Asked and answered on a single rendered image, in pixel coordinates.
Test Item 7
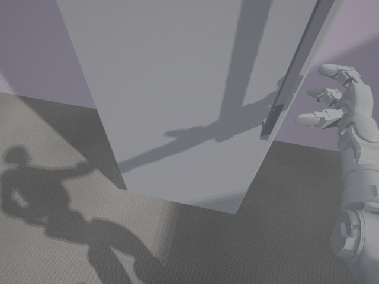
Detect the handle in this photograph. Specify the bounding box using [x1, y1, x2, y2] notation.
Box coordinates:
[260, 0, 335, 141]

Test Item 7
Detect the robot right hand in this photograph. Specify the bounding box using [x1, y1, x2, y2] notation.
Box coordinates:
[294, 64, 373, 130]

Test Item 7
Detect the fridge door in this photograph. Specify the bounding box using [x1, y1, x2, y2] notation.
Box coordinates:
[56, 0, 342, 214]

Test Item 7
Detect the robot right upper arm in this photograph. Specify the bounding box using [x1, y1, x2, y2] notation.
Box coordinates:
[330, 209, 379, 284]

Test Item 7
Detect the robot right forearm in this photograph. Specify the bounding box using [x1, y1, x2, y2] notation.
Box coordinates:
[337, 115, 379, 215]

